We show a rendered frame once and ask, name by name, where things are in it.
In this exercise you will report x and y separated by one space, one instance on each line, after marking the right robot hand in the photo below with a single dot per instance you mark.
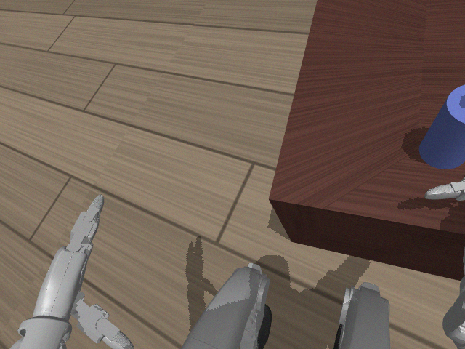
452 190

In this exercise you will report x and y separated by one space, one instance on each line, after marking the left robot arm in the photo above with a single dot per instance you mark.
43 332

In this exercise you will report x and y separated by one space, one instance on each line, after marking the left robot foot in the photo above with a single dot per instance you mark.
265 328

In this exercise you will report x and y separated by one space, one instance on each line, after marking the bottle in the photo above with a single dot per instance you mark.
443 146

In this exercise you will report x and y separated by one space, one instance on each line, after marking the right robot arm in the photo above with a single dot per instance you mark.
454 320

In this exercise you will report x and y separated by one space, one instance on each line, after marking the left robot hand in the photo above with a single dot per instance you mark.
60 294

